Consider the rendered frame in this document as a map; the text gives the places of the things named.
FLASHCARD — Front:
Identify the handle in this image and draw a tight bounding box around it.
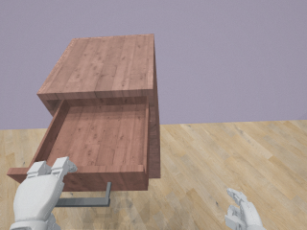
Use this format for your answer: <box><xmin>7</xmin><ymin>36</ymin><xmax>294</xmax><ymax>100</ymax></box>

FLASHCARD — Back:
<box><xmin>55</xmin><ymin>182</ymin><xmax>112</xmax><ymax>208</ymax></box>

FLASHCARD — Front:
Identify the left robot hand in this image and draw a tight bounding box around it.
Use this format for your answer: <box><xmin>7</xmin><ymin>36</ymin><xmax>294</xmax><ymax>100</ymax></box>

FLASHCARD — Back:
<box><xmin>13</xmin><ymin>156</ymin><xmax>78</xmax><ymax>230</ymax></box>

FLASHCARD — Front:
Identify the drawer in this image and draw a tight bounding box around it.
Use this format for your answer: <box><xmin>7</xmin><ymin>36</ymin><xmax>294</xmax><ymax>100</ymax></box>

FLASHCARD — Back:
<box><xmin>6</xmin><ymin>96</ymin><xmax>151</xmax><ymax>192</ymax></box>

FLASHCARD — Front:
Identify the cabinet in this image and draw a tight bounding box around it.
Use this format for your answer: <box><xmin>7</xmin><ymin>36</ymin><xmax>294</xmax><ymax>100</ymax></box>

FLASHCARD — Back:
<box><xmin>36</xmin><ymin>34</ymin><xmax>161</xmax><ymax>179</ymax></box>

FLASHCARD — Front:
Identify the right robot hand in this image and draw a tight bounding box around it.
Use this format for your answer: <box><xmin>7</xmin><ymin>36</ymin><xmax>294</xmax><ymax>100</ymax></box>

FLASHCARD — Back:
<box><xmin>224</xmin><ymin>188</ymin><xmax>264</xmax><ymax>230</ymax></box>

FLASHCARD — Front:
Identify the robot left forearm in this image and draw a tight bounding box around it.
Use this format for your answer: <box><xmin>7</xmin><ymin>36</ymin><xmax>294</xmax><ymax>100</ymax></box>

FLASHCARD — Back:
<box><xmin>10</xmin><ymin>219</ymin><xmax>49</xmax><ymax>230</ymax></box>

